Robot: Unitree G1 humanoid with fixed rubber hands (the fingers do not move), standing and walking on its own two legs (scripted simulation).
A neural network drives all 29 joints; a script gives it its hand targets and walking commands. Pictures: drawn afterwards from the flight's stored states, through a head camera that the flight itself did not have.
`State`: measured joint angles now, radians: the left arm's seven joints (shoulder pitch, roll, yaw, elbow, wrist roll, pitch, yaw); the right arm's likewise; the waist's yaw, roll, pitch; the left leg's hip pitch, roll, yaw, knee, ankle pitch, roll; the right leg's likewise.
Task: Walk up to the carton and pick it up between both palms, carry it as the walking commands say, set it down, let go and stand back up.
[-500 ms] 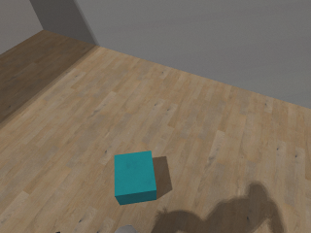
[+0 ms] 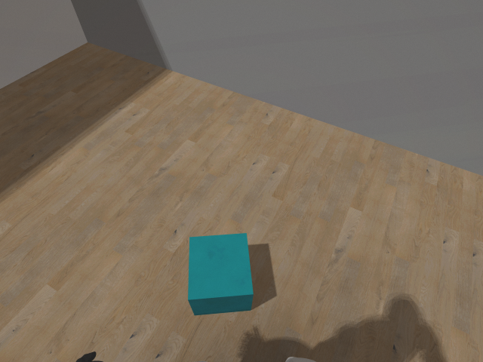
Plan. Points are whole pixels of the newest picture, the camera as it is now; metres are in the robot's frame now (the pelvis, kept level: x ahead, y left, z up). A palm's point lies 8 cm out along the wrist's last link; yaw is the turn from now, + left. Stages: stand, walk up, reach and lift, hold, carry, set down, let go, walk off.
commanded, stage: walk up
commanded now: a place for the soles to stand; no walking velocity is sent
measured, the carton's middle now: (220, 274) +0.51 +0.08 -0.64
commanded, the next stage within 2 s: none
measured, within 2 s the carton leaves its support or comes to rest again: neither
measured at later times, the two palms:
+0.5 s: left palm out of the picture +0.11 +0.30 -0.10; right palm out of the picture +0.07 -0.34 -0.09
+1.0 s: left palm out of the picture +0.10 +0.31 -0.10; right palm out of the picture +0.08 -0.33 -0.09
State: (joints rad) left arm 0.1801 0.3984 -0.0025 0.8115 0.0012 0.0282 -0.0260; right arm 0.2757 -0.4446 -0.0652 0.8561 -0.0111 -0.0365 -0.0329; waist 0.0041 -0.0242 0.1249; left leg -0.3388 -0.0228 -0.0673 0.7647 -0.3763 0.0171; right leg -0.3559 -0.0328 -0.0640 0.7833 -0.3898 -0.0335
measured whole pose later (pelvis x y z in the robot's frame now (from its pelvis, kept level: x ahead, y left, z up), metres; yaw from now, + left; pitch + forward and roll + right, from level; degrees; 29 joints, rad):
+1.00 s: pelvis +0.00 +0.00 +0.00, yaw +4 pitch -3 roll +1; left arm 0.12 0.40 0.00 0.83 0.00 0.03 -0.03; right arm 0.27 -0.46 -0.07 0.86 -0.01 -0.06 -0.04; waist 0.00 0.00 0.14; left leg -0.35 -0.03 -0.08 0.79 -0.37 0.00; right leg -0.37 -0.07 -0.07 0.83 -0.41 -0.02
